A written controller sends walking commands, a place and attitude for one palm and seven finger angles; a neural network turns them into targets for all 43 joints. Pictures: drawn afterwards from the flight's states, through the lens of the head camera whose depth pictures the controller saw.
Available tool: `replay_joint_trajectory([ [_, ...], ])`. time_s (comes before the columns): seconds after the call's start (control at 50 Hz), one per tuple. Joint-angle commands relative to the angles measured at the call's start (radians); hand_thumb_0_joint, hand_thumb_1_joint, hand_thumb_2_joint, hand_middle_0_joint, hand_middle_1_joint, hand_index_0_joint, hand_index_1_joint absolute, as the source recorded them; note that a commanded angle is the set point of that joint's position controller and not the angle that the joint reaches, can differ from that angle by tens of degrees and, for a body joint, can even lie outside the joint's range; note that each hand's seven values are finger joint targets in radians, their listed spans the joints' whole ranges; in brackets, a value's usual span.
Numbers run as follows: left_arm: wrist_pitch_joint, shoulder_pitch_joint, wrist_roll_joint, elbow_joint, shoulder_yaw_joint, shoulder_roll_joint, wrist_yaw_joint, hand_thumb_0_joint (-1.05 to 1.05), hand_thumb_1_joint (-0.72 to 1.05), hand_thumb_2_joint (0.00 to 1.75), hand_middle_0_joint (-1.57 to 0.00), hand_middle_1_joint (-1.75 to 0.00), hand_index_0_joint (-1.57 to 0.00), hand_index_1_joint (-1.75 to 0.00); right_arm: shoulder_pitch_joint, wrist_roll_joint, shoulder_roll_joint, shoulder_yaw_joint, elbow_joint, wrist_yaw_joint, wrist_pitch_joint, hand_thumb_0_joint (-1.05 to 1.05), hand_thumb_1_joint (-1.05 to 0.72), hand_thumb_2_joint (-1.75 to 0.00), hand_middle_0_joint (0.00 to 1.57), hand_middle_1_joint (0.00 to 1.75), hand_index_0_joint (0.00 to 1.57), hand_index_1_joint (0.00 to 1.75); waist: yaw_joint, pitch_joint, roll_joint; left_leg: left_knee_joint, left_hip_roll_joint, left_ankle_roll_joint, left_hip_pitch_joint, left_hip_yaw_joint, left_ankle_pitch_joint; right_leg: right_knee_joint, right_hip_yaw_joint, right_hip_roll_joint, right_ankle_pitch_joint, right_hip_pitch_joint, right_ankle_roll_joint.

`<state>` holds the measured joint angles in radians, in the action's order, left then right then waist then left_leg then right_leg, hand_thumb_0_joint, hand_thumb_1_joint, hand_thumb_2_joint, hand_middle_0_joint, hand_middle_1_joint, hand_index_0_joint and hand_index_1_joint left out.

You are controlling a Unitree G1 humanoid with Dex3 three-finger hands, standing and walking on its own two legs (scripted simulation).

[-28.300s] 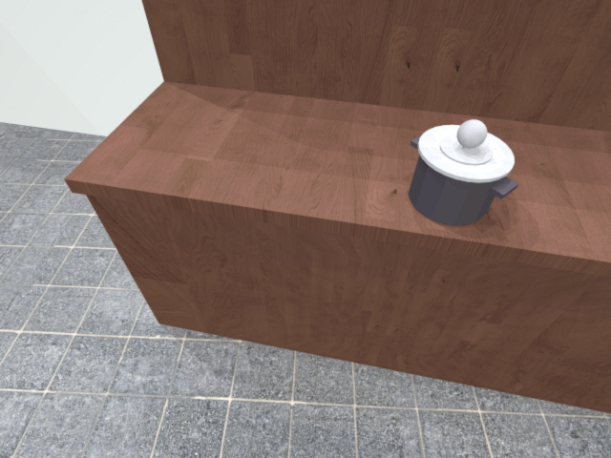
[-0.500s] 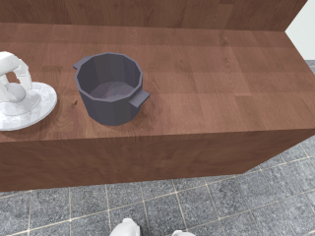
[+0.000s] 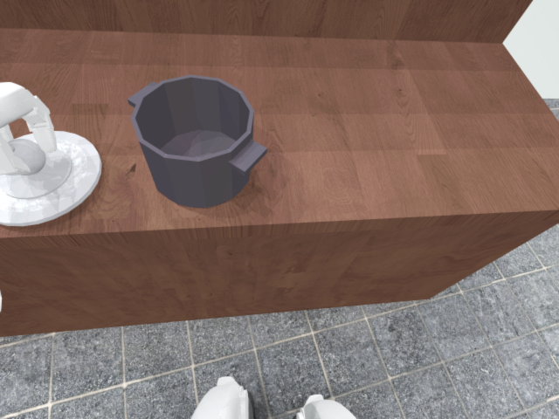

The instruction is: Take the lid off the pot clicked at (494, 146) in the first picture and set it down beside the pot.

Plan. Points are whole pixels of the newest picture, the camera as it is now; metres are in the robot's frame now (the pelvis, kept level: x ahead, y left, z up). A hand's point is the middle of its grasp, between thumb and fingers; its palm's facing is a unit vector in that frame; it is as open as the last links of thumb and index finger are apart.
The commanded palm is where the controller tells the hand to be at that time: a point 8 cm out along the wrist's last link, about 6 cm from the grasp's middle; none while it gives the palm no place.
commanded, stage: open the fingers wide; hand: left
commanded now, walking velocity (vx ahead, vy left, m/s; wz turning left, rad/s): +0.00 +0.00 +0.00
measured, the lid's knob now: (23, 157) +0.48 +0.35 +0.04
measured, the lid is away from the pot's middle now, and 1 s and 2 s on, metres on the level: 0.24 0.25 0.25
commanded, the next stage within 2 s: raise the empty hand in 1.06 s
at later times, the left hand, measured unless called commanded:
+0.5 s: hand (9, 158) +0.45 +0.34 +0.08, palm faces -0.42 -0.12 -0.90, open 7.6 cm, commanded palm +0.49 +0.33 +0.12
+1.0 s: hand (12, 163) +0.46 +0.34 +0.06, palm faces -0.45 -0.12 -0.89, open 10.8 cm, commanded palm +0.49 +0.33 +0.12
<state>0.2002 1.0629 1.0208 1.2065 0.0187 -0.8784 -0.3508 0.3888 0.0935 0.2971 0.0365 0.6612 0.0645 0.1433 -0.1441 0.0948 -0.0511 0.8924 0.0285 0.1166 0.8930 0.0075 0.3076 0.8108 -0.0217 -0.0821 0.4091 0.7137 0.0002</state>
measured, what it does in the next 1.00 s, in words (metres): stands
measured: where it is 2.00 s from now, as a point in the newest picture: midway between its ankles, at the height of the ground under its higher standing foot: outside the picture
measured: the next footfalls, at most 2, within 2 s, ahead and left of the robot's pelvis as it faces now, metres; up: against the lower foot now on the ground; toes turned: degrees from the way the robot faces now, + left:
none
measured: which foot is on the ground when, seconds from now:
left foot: down 0.00-1.00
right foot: down 0.00-1.00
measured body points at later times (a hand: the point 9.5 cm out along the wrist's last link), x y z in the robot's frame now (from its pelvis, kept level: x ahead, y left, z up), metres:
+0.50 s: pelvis +0.00 -0.01 +0.00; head +0.10 +0.02 +0.44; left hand +0.47 +0.34 +0.13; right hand +0.03 -0.29 -0.10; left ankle +0.06 +0.04 -0.69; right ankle -0.01 -0.14 -0.69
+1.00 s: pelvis +0.02 -0.01 +0.01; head +0.12 +0.03 +0.44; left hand +0.48 +0.35 +0.11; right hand +0.03 -0.29 -0.10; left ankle +0.06 +0.04 -0.69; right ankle -0.01 -0.14 -0.69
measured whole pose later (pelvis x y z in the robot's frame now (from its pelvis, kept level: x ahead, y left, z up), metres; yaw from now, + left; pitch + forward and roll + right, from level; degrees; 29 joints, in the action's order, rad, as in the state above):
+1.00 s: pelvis +0.02 -0.01 +0.01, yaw +0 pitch +17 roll -5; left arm 0.20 0.92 1.01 1.12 -0.02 -0.86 -0.30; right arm 0.34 0.10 0.29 0.03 0.67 0.06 0.20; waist -0.13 0.08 -0.04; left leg 0.86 0.03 0.11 0.84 0.00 0.32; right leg 0.77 -0.02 -0.09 0.41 0.65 0.00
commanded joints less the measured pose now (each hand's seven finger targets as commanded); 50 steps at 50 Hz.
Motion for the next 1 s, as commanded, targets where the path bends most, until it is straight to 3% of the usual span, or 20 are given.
replay_joint_trajectory([
  [0.0,0.02,0.263,0.002,-0.243,-0.073,-0.238,0.05,0.0,0.51,1.06,-0.76,-0.98,-0.85,-1.04,0.11,-0.021,0.203,-0.084,-0.061,0.005,0.027,0.0,-0.9,-0.9,0.2,0.3,0.2,0.3,0.023,0.394,-0.116,-0.128,-0.061,-0.09,-0.702,-0.181,-0.2,-0.115,-0.038,-0.028,-0.07,0.241,-0.055],
  [0.06,-0.017,0.358,-0.013,-0.252,-0.049,-0.224,0.086,0.0,0.47,1.01,-0.72,-0.98,-0.8,-1.03,0.113,-0.013,0.211,-0.088,-0.045,0.002,0.033,0.0,-0.9,-0.9,0.2,0.3,0.2,0.3,-0.003,0.306,-0.102,-0.169,-0.061,-0.066,-0.659,-0.191,0.0,-0.141,-0.034,-0.019,-0.016,0.249,-0.052],
  [0.1,-0.024,0.326,-0.004,-0.241,-0.095,-0.281,0.105,0.0,0.45,0.99,-0.7,-0.97,-0.78,-1.02,0.112,-0.011,0.211,-0.083,-0.045,0.007,0.032,0.0,-0.9,-0.9,0.2,0.3,0.2,0.3,0.016,0.356,-0.12,-0.169,-0.057,-0.07,-0.685,-0.193,-0.029,-0.132,-0.032,-0.019,-0.022,0.225,-0.055],
  [0.16,-0.046,0.315,-0.007,-0.223,-0.062,-0.246,0.112,0.0,0.4,0.95,-0.66,-0.96,-0.74,-1.01,0.106,-0.008,0.207,-0.079,-0.048,0.005,0.033,0.0,-0.9,-0.9,0.2,0.3,0.2,0.3,0.014,0.329,-0.112,-0.173,-0.049,-0.068,-0.654,-0.181,-0.011,-0.139,-0.035,-0.019,-0.024,0.212,-0.058],
  [0.22,-0.051,0.323,0.003,-0.222,-0.029,-0.208,0.112,0.0,0.36,0.93,-0.63,-0.95,-0.7,-0.99,0.106,-0.008,0.204,-0.078,-0.039,0.004,0.03,0.0,-0.9,-0.9,0.2,0.3,0.2,0.3,0.012,0.326,-0.155,-0.167,-0.055,-0.08,-0.701,-0.189,-0.06,-0.133,-0.039,-0.021,-0.034,0.239,-0.06],
  [0.28,-0.047,0.284,-0.009,-0.221,-0.073,-0.258,0.107,0.0,0.31,0.91,-0.61,-0.93,-0.66,-0.97,0.098,-0.004,0.201,-0.066,-0.06,0.01,0.024,0.0,-0.9,-0.9,0.2,0.3,0.2,0.3,0.027,0.363,-0.111,-0.148,-0.036,-0.065,-0.666,-0.155,-0.119,-0.136,-0.034,-0.023,-0.078,0.162,-0.059],
  [0.3,-0.05,0.316,-0.004,-0.215,-0.067,-0.27,0.105,0.0,0.29,0.9,-0.6,-0.92,-0.65,-0.96,0.098,-0.007,0.206,-0.069,-0.048,0.012,0.028,0.0,-0.9,-0.9,0.2,0.3,0.2,0.3,0.012,0.361,-0.111,-0.144,-0.04,-0.062,-0.659,-0.149,-0.1,-0.141,-0.028,-0.02,-0.076,0.165,-0.053],
  [0.38,-0.046,0.303,-0.02,-0.215,-0.028,-0.212,0.083,0.0,0.23,0.88,-0.56,-0.9,-0.6,-0.92,0.087,-0.001,0.2,-0.064,-0.057,0.017,0.018,0.0,-0.9,-0.9,0.2,0.3,0.2,0.3,0.011,0.318,-0.097,-0.149,-0.036,-0.056,-0.638,-0.142,-0.106,-0.141,-0.035,-0.02,-0.083,0.166,-0.054],
  [0.42,-0.047,0.287,-0.004,-0.165,-0.053,-0.268,0.083,0.0,0.19,0.87,-0.54,-0.88,-0.58,-0.91,0.092,0.0,0.205,-0.062,-0.049,0.021,0.021,0.0,-0.9,-0.9,0.2,0.3,0.2,0.3,0.006,0.306,-0.089,-0.135,-0.033,-0.053,-0.607,-0.133,-0.093,-0.142,-0.027,-0.02,-0.081,0.161,-0.051],
  [0.58,0.001,0.312,-0.029,-0.313,-0.092,-0.287,0.061,0.0,0.08,0.78,-0.46,-0.85,-0.48,-0.86,0.085,-0.003,0.196,-0.066,-0.057,0.027,0.019,0.0,-0.9,-0.9,0.2,0.3,0.2,0.3,0.024,0.42,-0.158,-0.108,-0.036,-0.057,-0.706,-0.119,-0.297,-0.132,-0.027,-0.022,-0.174,0.125,-0.052],
  [0.64,0.002,0.339,-0.025,-0.309,-0.112,-0.321,0.07,0.0,0.04,0.74,-0.42,-0.85,-0.43,-0.86,0.095,-0.005,0.202,-0.074,-0.039,0.028,0.025,0.0,-0.9,-0.9,0.2,0.3,0.2,0.3,0.006,0.429,-0.144,-0.101,-0.041,-0.053,-0.711,-0.124,-0.278,-0.143,-0.021,-0.022,-0.176,0.128,-0.045],
  [0.68,0.022,0.317,-0.036,-0.359,-0.147,-0.344,0.074,0.0,0.02,0.7,-0.39,-0.85,-0.4,-0.86,0.087,-0.002,0.195,-0.068,-0.046,0.031,0.02,0.0,-0.9,-0.9,0.2,0.3,0.2,0.3,0.03,0.466,-0.181,-0.095,-0.036,-0.055,-0.737,-0.113,-0.375,-0.136,-0.022,-0.023,-0.215,0.096,-0.049],
  [0.7,0.016,0.296,-0.021,-0.314,-0.158,-0.362,0.082,0.0,0.01,0.69,-0.38,-0.85,-0.38,-0.86,0.093,-0.006,0.199,-0.072,-0.036,0.029,0.027,0.0,-0.9,-0.9,0.2,0.3,0.2,0.3,0.023,0.462,-0.175,-0.087,-0.038,-0.059,-0.736,-0.114,-0.377,-0.137,-0.018,-0.025,-0.213,0.106,-0.047],
  [0.72,0.008,0.29,-0.021,-0.286,-0.125,-0.322,0.085,0.0,0.0,0.67,-0.36,-0.85,-0.37,-0.86,0.095,-0.005,0.198,-0.073,-0.031,0.026,0.029,0.0,-0.9,-0.9,0.2,0.3,0.2,0.3,0.009,0.432,-0.162,-0.089,-0.038,-0.058,-0.718,-0.115,-0.356,-0.14,-0.022,-0.026,-0.206,0.125,-0.046],
  [0.78,0.007,0.256,-0.031,-0.299,-0.112,-0.287,0.087,0.0,-0.02,0.65,-0.35,-0.86,-0.35,-0.86,0.09,-0.001,0.196,-0.071,-0.041,0.018,0.03,0.0,-0.9,-0.9,0.2,0.3,0.2,0.3,0.028,0.418,-0.166,-0.099,-0.038,-0.064,-0.719,-0.112,-0.393,-0.134,-0.03,-0.029,-0.21,0.119,-0.051],
  [0.82,-0.01,0.258,-0.019,-0.266,-0.087,-0.267,0.09,0.0,-0.02,0.66,-0.35,-0.85,-0.35,-0.85,0.092,-0.006,0.201,-0.08,-0.031,0.01,0.041,0.0,-0.9,-0.9,0.2,0.3,0.2,0.3,0.011,0.389,-0.157,-0.102,-0.043,-0.067,-0.715,-0.121,-0.344,-0.143,-0.03,-0.03,-0.186,0.151,-0.049],
  [0.88,-0.003,0.252,-0.035,-0.299,-0.103,-0.278,0.081,0.0,-0.02,0.66,-0.36,-0.85,-0.36,-0.85,0.084,0.0,0.196,-0.074,-0.047,0.013,0.041,0.0,-0.9,-0.9,0.2,0.3,0.2,0.3,0.023,0.418,-0.143,-0.098,-0.035,-0.059,-0.716,-0.107,-0.388,-0.14,-0.029,-0.029,-0.215,0.109,-0.05],
  [0.9,-0.006,0.265,-0.027,-0.284,-0.127,-0.323,0.083,0.0,-0.02,0.67,-0.36,-0.85,-0.36,-0.85,0.089,-0.005,0.202,-0.078,-0.038,0.014,0.047,0.0,-0.9,-0.9,0.2,0.3,0.2,0.3,0.018,0.435,-0.135,-0.096,-0.035,-0.057,-0.71,-0.106,-0.349,-0.146,-0.02,-0.028,-0.203,0.097,-0.045],
  [0.94,-0.009,0.275,-0.027,-0.267,-0.113,-0.31,0.083,0.0,-0.02,0.67,-0.36,-0.85,-0.36,-0.85,0.089,-0.001,0.201,-0.076,-0.038,0.016,0.046,0.0,-0.9,-0.9,0.2,0.3,0.2,0.3,0.007,0.401,-0.12,-0.103,-0.035,-0.053,-0.693,-0.115,-0.315,-0.147,-0.024,-0.029,-0.193,0.111,-0.046],
  [0.98,0.016,0.314,-0.037,-0.375,-0.138,-0.332,0.081,0.0,-0.02,0.66,-0.35,-0.85,-0.35,-0.85,0.077,0.0,0.199,-0.075,-0.045,0.022,0.039,0.0,-0.9,-0.9,0.2,0.3,0.2,0.3,0.026,0.456,-0.181,-0.109,-0.043,-0.059,-0.759,-0.124,-0.38,-0.142,-0.027,-0.025,-0.201,0.108,-0.049],
])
